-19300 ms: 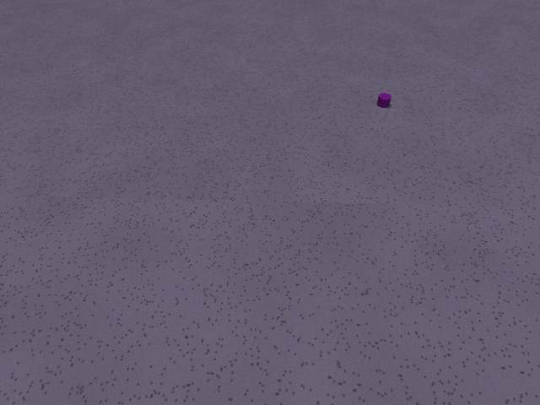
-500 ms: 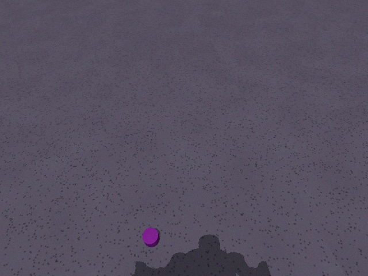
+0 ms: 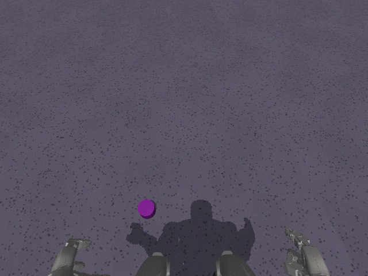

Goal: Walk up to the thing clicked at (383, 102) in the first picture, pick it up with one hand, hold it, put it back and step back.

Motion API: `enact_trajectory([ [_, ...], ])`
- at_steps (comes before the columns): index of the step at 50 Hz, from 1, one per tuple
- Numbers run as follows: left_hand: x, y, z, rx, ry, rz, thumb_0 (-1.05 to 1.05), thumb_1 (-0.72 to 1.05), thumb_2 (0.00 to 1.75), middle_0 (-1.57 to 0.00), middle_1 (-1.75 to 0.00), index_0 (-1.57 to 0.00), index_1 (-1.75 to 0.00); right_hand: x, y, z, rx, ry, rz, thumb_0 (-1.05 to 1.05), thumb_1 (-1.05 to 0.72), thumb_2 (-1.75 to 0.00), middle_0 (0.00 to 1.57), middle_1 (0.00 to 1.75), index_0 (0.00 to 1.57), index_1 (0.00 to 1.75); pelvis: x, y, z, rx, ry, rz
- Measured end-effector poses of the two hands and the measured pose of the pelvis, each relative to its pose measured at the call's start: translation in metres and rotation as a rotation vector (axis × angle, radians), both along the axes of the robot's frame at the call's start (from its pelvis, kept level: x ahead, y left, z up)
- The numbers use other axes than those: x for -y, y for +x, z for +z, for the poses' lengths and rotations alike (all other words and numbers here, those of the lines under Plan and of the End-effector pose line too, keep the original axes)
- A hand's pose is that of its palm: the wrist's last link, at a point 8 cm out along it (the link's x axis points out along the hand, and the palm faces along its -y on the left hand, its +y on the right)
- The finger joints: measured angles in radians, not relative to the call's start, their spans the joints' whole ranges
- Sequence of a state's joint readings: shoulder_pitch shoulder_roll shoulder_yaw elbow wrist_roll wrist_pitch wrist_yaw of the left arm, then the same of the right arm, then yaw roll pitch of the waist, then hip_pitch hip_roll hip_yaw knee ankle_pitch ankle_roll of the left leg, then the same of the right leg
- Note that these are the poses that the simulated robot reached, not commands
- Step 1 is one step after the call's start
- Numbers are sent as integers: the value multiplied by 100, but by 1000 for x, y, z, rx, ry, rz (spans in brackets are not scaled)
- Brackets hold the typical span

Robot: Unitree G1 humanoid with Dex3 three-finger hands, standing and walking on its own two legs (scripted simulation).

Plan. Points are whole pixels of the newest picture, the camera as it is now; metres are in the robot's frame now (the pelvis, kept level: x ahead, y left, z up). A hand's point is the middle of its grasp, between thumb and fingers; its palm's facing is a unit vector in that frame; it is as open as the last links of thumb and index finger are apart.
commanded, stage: rise first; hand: left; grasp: from above
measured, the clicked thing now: (147, 209) +0.42 +0.21 -0.68
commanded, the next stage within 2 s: none
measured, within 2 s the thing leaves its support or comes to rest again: neither
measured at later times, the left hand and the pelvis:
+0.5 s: hand (104, 251) +0.20 +0.27 -0.30, palm faces -0.39 -0.61 -0.69, open 14.2 cm; pelvis -0.04 +0.00 -0.16, yaw +0 degrees
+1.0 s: hand (119, 226) +0.30 +0.28 -0.46, palm faces -0.48 -0.18 -0.86, open 14.0 cm; pelvis -0.09 +0.00 -0.32, yaw -2 degrees
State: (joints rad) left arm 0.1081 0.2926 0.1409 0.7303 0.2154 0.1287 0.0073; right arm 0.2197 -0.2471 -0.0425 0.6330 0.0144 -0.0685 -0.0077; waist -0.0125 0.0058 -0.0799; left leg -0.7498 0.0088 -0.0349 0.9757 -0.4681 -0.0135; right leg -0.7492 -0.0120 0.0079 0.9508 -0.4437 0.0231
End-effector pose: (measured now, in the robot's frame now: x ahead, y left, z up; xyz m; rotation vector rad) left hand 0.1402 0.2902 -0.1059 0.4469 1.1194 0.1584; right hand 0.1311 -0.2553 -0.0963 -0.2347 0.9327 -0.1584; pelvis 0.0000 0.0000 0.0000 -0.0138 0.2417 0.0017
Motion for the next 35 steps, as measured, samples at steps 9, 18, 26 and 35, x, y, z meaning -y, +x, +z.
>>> enact_trajectory([
  [9,0,-10,-22,9,48,-88,0,-54,99,-9,-106,-8,-106,-12,31,-19,88,-12,51,1,-94,-91,20,30,20,30,-4,-4,-30,-65,-14,5],
  [18,-14,14,-84,2,177,-259,0,-57,98,-9,-106,-8,-106,-13,46,-70,149,-34,127,1,-94,-91,20,30,20,30,-4,-17,-88,-194,-19,11],
  [26,-7,73,-152,147,322,-499,0,-55,98,-9,-107,-8,-107,0,32,-162,87,-42,120,1,-91,-90,20,30,20,30,-3,-38,-165,-298,-21,5],
  [35,-9,121,-217,157,467,-661,0,-56,100,-10,-107,-9,-107,11,-34,-264,-103,-11,86,1,-92,-91,20,30,20,30,1,-70,-236,-352,-23,-1],
])
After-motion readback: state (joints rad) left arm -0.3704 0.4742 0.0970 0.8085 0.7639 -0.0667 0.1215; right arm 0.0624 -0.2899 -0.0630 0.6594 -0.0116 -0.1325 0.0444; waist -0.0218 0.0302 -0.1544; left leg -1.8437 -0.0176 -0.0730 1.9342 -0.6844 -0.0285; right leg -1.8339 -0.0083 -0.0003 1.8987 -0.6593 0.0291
